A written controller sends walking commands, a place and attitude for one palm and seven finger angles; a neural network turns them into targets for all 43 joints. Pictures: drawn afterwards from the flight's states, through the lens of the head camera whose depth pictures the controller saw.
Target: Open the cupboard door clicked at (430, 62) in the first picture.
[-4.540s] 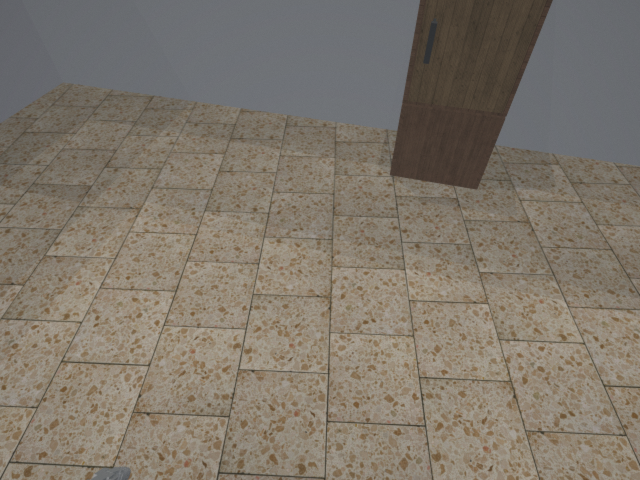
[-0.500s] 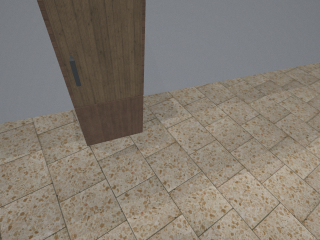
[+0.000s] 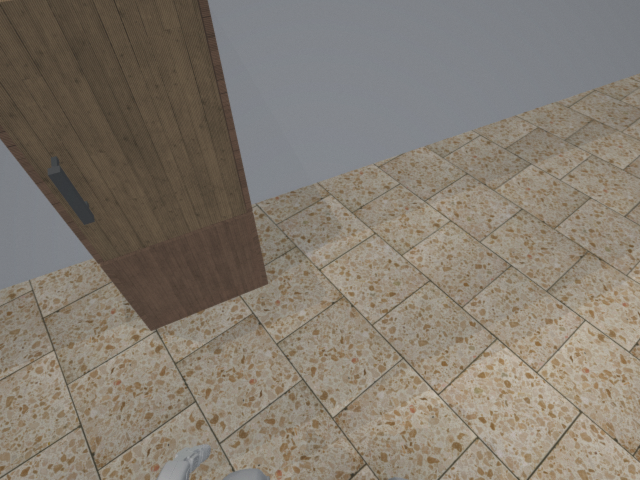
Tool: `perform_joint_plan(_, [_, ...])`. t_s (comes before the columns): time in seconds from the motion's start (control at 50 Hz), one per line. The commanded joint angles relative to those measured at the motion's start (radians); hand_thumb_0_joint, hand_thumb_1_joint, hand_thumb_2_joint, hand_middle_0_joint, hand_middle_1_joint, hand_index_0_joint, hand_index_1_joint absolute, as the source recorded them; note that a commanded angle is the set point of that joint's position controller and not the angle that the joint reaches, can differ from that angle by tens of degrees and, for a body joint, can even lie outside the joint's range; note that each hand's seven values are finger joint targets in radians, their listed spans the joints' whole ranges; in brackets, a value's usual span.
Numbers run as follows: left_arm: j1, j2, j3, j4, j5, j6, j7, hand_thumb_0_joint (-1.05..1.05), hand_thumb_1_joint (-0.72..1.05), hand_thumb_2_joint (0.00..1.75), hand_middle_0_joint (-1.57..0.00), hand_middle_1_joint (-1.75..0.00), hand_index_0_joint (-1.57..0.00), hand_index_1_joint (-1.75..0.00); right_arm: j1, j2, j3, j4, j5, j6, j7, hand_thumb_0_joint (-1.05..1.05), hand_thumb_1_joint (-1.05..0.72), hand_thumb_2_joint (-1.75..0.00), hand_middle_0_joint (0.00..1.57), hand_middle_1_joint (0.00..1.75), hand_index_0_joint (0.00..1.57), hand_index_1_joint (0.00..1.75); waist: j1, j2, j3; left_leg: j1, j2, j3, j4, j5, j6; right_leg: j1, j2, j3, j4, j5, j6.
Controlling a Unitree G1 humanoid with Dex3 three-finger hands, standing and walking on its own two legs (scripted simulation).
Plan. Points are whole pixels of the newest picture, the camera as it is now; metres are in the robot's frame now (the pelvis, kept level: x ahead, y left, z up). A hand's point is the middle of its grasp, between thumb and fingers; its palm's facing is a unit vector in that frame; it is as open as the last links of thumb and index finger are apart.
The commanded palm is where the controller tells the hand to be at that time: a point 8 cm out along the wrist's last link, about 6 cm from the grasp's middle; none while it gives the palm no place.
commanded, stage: turn to face it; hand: left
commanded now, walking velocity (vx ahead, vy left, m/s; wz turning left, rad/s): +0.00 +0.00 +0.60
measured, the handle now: (72, 190) +0.67 +0.52 -0.08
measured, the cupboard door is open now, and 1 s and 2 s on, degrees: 0 0 0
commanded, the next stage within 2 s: take the last steps up to it in 0.66 s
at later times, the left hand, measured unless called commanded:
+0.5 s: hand out of the picture +0.01 +0.26 -0.15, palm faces +0.29 -0.92 -0.28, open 7.4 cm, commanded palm none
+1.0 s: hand out of the picture -0.06 +0.15 -0.15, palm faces +0.47 -0.86 -0.22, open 7.3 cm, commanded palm none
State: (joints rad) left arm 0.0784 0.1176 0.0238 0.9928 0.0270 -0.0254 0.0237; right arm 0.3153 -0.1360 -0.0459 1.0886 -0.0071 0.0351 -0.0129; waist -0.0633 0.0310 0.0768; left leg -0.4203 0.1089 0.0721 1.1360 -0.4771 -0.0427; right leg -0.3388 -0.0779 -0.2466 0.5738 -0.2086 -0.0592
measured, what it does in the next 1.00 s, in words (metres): steps on the spot, turning left: left foot, then right foot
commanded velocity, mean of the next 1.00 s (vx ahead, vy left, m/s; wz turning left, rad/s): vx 0.08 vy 0.01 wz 0.30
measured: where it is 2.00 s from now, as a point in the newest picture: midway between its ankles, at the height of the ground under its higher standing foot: (282, 474)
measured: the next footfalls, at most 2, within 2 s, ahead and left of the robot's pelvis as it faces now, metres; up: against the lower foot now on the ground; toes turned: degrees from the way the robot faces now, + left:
left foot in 0.20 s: +0.07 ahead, +0.14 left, +0.00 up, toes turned +18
right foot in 0.68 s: +0.09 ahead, -0.11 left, +0.00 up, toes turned +14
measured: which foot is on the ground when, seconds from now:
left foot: up 0.00-0.18, down 0.20-0.68, up 0.70-1.00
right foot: down 0.00-0.20, up 0.22-0.66, down 0.68-1.00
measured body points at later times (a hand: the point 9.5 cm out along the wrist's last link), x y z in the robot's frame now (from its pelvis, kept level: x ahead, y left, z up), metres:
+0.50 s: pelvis +0.02 +0.03 +0.01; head +0.04 +0.05 +0.46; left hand -0.01 +0.31 -0.13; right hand +0.15 -0.19 -0.12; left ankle +0.03 +0.12 -0.73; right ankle +0.04 -0.13 -0.66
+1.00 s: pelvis +0.01 -0.02 +0.02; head +0.03 -0.03 +0.47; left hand -0.08 +0.19 -0.13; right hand +0.16 -0.23 -0.14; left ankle -0.08 +0.10 -0.68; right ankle +0.05 -0.12 -0.73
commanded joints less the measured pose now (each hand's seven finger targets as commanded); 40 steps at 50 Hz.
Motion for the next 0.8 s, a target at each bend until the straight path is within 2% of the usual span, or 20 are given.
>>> perform_joint_plan(0.0, [0.029, 0.189, 0.053, -0.063, 0.000, 0.013, 0.020, 0.00, 0.90, 0.90, -0.20, -0.30, -0.20, -0.30, 0.089, -0.046, -0.014, -0.066, -0.014, 0.012, 0.017, 0.00, -0.90, -0.90, 0.20, 0.30, 0.20, 0.30, 0.022, -0.164, -0.082, 0.018, 0.021, 0.016, -0.077, 0.053, -0.005, -0.009, -0.298, 0.131, -0.312, 0.010, -0.049])
perform_joint_plan(0.06, [0.049, 0.212, 0.068, -0.079, 0.005, 0.023, 0.020, 0.00, 0.90, 0.90, -0.20, -0.30, -0.20, -0.30, 0.010, -0.061, -0.021, -0.123, -0.014, 0.007, 0.027, 0.00, -0.90, -0.90, 0.20, 0.30, 0.20, 0.30, 0.046, -0.173, -0.063, 0.012, 0.019, 0.040, -0.209, 0.042, 0.002, 0.016, -0.322, 0.114, -0.280, -0.034, -0.048])
perform_joint_plan(0.12, [0.057, 0.235, 0.076, -0.096, 0.004, 0.032, 0.015, 0.00, 0.90, 0.90, -0.20, -0.30, -0.20, -0.30, -0.015, -0.093, -0.028, -0.164, -0.014, 0.000, 0.030, 0.00, -0.90, -0.90, 0.20, 0.30, 0.20, 0.30, 0.043, -0.154, -0.070, 0.062, 0.006, 0.067, -0.364, 0.090, 0.008, 0.026, -0.326, 0.089, -0.198, -0.043, -0.030])
perform_joint_plan(0.16, [0.062, 0.218, 0.074, -0.112, -0.009, 0.045, 0.009, 0.00, 0.90, 0.90, -0.20, -0.30, -0.20, -0.30, 0.038, -0.141, -0.040, -0.165, -0.019, -0.009, 0.033, 0.00, -0.90, -0.90, 0.20, 0.30, 0.20, 0.30, 0.011, 0.014, -0.096, 0.185, 0.005, 0.019, -0.620, 0.216, 0.025, -0.032, -0.255, 0.028, 0.009, -0.102, 0.035])
perform_joint_plan(0.18, [0.078, 0.166, 0.069, -0.143, -0.017, 0.055, -0.001, 0.00, 0.90, 0.90, -0.20, -0.30, -0.20, -0.30, 0.057, -0.243, -0.061, -0.182, -0.027, -0.017, 0.029, 0.00, -0.90, -0.90, 0.20, 0.30, 0.20, 0.30, 0.001, 0.298, -0.069, 0.218, 0.206, -0.325, -0.788, 0.299, 0.122, -0.218, -0.116, -0.007, 0.232, -0.311, 0.115])
perform_joint_plan(0.2, [-0.002, 0.150, 0.058, -0.194, -0.011, 0.054, -0.008, 0.00, 0.90, 0.90, -0.20, -0.30, -0.20, -0.30, 0.079, -0.314, -0.073, -0.198, -0.034, -0.019, 0.020, 0.00, -0.90, -0.90, 0.20, 0.30, 0.20, 0.30, -0.037, 0.328, -0.049, 0.167, 0.352, -0.534, -0.899, 0.387, 0.241, -0.281, -0.034, 0.077, 0.454, -0.443, 0.134])
perform_joint_plan(0.22, [-0.010, 0.153, 0.064, -0.189, 0.000, 0.059, -0.005, 0.00, 0.90, 0.90, -0.20, -0.30, -0.20, -0.30, 0.052, -0.320, -0.074, -0.185, -0.030, -0.026, 0.007, 0.00, -0.90, -0.90, 0.20, 0.30, 0.20, 0.30, -0.020, 0.304, -0.095, 0.195, 0.324, -0.524, -0.892, 0.356, 0.239, -0.315, -0.035, 0.187, 0.586, -0.388, 0.123])
perform_joint_plan(0.24, [-0.002, 0.159, 0.066, -0.181, -0.001, 0.053, -0.009, 0.00, 0.90, 0.90, -0.20, -0.30, -0.20, -0.30, 0.001, -0.293, -0.067, -0.202, -0.023, -0.030, 0.002, 0.00, -0.90, -0.90, 0.20, 0.30, 0.20, 0.30, 0.007, 0.245, -0.117, 0.216, 0.281, -0.479, -0.863, 0.351, 0.220, -0.345, -0.034, 0.220, 0.639, -0.315, 0.126])
perform_joint_plan(0.28, [0.082, 0.179, 0.073, -0.132, -0.002, 0.048, -0.017, 0.00, 0.90, 0.90, -0.20, -0.30, -0.20, -0.30, -0.099, -0.245, -0.047, -0.230, -0.020, -0.042, -0.003, 0.00, -0.90, -0.90, 0.20, 0.30, 0.20, 0.30, 0.053, 0.123, -0.137, 0.248, 0.182, -0.293, -0.823, 0.436, 0.180, -0.301, -0.040, 0.225, 0.638, -0.177, 0.137])
perform_joint_plan(0.32, [0.117, 0.183, 0.068, -0.111, -0.006, 0.050, -0.015, 0.00, 0.90, 0.90, -0.20, -0.30, -0.20, -0.30, -0.095, -0.241, -0.044, -0.228, -0.015, -0.048, -0.005, 0.00, -0.90, -0.90, 0.20, 0.30, 0.20, 0.30, 0.053, 0.088, -0.162, 0.296, 0.151, -0.230, -0.810, 0.562, 0.183, -0.263, -0.034, 0.224, 0.588, -0.148, 0.147])
perform_joint_plan(0.4, [0.110, 0.179, 0.059, -0.108, -0.013, 0.057, -0.007, 0.00, 0.90, 0.90, -0.20, -0.30, -0.20, -0.30, -0.064, -0.252, -0.047, -0.208, -0.014, -0.038, -0.003, 0.00, -0.90, -0.90, 0.20, 0.30, 0.20, 0.30, 0.034, 0.062, -0.142, 0.334, 0.161, -0.248, -0.814, 0.605, 0.217, -0.209, -0.018, 0.219, 0.448, -0.201, 0.153])
perform_joint_plan(0.5, [0.111, 0.171, 0.049, -0.109, -0.016, 0.057, -0.002, 0.00, 0.90, 0.90, -0.20, -0.30, -0.20, -0.30, -0.074, -0.266, -0.051, -0.195, -0.018, -0.020, 0.002, 0.00, -0.90, -0.90, 0.20, 0.30, 0.20, 0.30, 0.020, 0.112, -0.126, 0.302, 0.154, -0.287, -0.811, 0.551, 0.222, -0.109, 0.013, 0.207, 0.271, -0.250, 0.139])
perform_joint_plan(0.56, [0.160, 0.170, 0.044, -0.095, -0.020, 0.049, 0.002, 0.00, 0.90, 0.90, -0.20, -0.30, -0.20, -0.30, -0.109, -0.265, -0.053, -0.197, -0.018, -0.013, 0.007, 0.00, -0.90, -0.90, 0.20, 0.30, 0.20, 0.30, 0.039, 0.132, -0.125, 0.242, 0.137, -0.310, -0.794, 0.551, 0.212, -0.003, 0.037, 0.196, 0.134, -0.219, 0.124])
perform_joint_plan(0.6, [0.239, 0.173, 0.044, -0.068, -0.020, 0.040, 0.007, 0.00, 0.90, 0.90, -0.20, -0.30, -0.20, -0.30, -0.145, -0.255, -0.053, -0.201, -0.011, -0.010, 0.010, 0.00, -0.90, -0.90, 0.20, 0.30, 0.20, 0.30, 0.081, 0.101, -0.130, 0.152, 0.097, -0.290, -0.746, 0.472, 0.171, 0.140, 0.039, 0.183, -0.064, -0.070, 0.119])
perform_joint_plan(0.62, [0.272, 0.194, 0.046, -0.061, -0.015, 0.030, 0.011, 0.00, 0.90, 0.90, -0.20, -0.30, -0.20, -0.30, -0.149, -0.224, -0.050, -0.203, -0.003, -0.011, 0.014, 0.00, -0.90, -0.90, 0.20, 0.30, 0.20, 0.30, 0.097, 0.013, -0.128, 0.080, 0.045, -0.249, -0.673, 0.375, 0.124, 0.229, -0.003, 0.220, -0.212, 0.000, 0.111])
perform_joint_plan(0.64, [0.267, 0.273, 0.058, -0.065, 0.000, 0.019, 0.019, 0.00, 0.90, 0.90, -0.20, -0.30, -0.20, -0.30, -0.132, -0.163, -0.041, -0.216, 0.006, -0.010, 0.020, 0.00, -0.90, -0.90, 0.20, 0.30, 0.20, 0.30, 0.089, -0.209, -0.119, -0.074, -0.074, -0.131, -0.503, 0.188, 0.051, 0.301, -0.206, 0.445, -0.311, 0.010, 0.042])
perform_joint_plan(0.66, [0.240, 0.333, 0.063, -0.089, 0.001, 0.020, 0.016, 0.00, 0.90, 0.90, -0.20, -0.30, -0.20, -0.30, -0.163, -0.150, -0.037, -0.242, 0.002, -0.003, 0.021, 0.00, -0.90, -0.90, 0.20, 0.30, 0.20, 0.30, 0.099, -0.323, -0.077, -0.106, -0.140, -0.078, -0.308, -0.065, 0.019, 0.187, -0.380, 0.560, -0.348, 0.073, -0.068])
perform_joint_plan(0.68, [0.217, 0.307, 0.066, -0.098, -0.004, 0.016, 0.018, 0.00, 0.90, 0.90, -0.20, -0.30, -0.20, -0.30, -0.181, -0.182, -0.048, -0.232, -0.010, 0.014, 0.019, 0.00, -0.90, -0.90, 0.20, 0.30, 0.20, 0.30, 0.099, -0.314, -0.065, -0.088, -0.108, -0.137, -0.166, -0.065, 0.026, 0.084, -0.363, 0.549, -0.354, 0.039, -0.095])
perform_joint_plan(0.74, [0.115, 0.229, 0.048, -0.111, -0.003, 0.016, 0.018, 0.00, 0.90, 0.90, -0.20, -0.30, -0.20, -0.30, -0.121, -0.164, -0.051, -0.167, -0.012, 0.023, 0.028, 0.00, -0.90, -0.90, 0.20, 0.30, 0.20, 0.30, 0.035, -0.180, -0.010, -0.093, -0.082, -0.111, 0.024, 0.084, 0.011, 0.041, -0.231, 0.361, -0.306, 0.088, -0.054])
perform_joint_plan(0.78, [0.149, 0.221, 0.047, -0.098, -0.002, 0.005, 0.014, 0.00, 0.90, 0.90, -0.20, -0.30, -0.20, -0.30, -0.100, -0.154, -0.043, -0.151, -0.017, 0.020, 0.031, 0.00, -0.90, -0.90, 0.20, 0.30, 0.20, 0.30, 0.051, -0.182, -0.039, -0.091, -0.071, -0.083, -0.002, 0.125, -0.005, 0.106, -0.217, 0.325, -0.327, -0.022, -0.041])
